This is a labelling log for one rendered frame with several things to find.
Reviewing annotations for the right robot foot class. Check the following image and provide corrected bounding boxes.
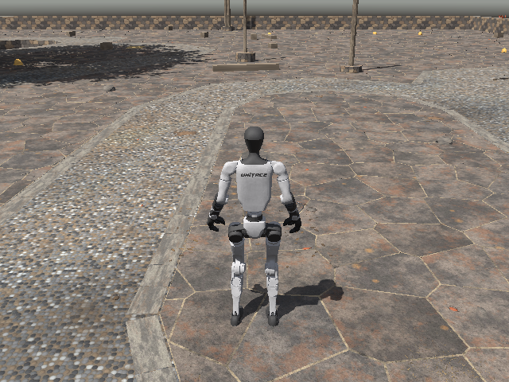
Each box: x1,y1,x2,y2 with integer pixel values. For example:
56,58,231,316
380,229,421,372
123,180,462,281
266,306,278,327

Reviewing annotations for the right robot forearm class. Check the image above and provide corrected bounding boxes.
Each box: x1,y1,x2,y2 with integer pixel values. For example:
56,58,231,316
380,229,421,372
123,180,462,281
285,192,300,220

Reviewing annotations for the left robot forearm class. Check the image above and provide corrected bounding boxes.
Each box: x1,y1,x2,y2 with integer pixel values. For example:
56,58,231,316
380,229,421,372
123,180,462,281
209,193,224,220

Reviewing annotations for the left robot hand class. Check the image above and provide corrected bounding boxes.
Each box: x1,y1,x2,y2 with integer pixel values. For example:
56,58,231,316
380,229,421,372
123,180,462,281
207,215,225,232

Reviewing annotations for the left robot upper arm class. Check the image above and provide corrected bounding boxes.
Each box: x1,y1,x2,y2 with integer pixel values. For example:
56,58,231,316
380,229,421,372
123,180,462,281
216,161,238,205

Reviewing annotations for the robot left shin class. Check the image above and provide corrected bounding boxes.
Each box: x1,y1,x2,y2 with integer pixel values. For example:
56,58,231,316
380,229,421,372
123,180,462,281
231,262,243,316

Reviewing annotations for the right robot hand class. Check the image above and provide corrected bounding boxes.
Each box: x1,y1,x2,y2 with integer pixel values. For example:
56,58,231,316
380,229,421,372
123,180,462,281
283,217,301,233

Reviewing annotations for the right robot upper arm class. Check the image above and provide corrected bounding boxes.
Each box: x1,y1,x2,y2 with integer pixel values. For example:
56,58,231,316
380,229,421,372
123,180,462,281
270,161,293,205

